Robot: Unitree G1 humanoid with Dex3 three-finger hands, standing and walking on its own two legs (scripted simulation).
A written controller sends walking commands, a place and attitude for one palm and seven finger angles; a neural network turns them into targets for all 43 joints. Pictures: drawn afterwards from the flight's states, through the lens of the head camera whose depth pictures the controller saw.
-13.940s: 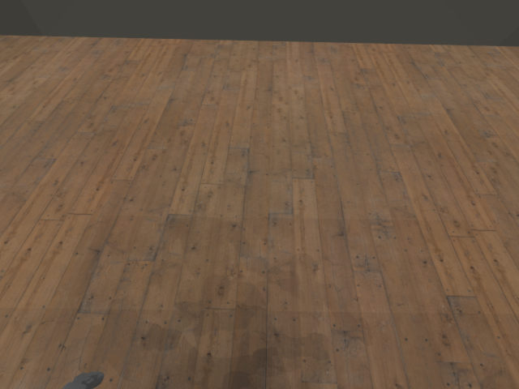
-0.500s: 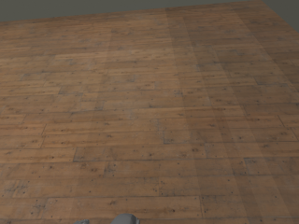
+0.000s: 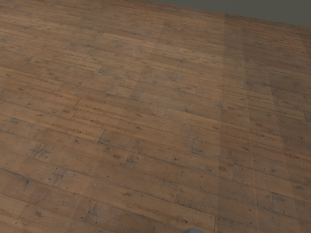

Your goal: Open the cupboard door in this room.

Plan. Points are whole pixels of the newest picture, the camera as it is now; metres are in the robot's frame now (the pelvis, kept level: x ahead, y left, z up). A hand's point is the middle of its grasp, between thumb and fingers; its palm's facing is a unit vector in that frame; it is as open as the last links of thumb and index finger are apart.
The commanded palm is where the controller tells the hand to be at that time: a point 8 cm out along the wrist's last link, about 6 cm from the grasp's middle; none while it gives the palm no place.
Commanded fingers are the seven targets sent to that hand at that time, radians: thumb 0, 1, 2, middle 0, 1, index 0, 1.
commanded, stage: turn or walk to find it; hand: left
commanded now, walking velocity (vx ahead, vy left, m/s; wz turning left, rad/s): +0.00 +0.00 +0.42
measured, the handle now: out of the picture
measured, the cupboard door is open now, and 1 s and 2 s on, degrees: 0 0 0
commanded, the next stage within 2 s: none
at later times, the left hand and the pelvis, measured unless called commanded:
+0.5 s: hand out of the picture +0.01 +0.15 -0.15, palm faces +0.24 -0.93 -0.26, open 7.4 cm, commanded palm none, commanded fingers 0.00 0.90 0.90 -0.20 -0.30 -0.20 -0.30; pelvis -0.02 -0.05 +0.00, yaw +14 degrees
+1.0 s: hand out of the picture -0.07 +0.22 -0.17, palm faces +0.46 -0.85 -0.26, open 7.4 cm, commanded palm none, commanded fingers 0.00 0.90 0.90 -0.20 -0.30 -0.20 -0.30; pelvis -0.05 -0.01 +0.00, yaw +26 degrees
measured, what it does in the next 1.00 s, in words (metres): steps on the spot, turning left: right foot, then left foot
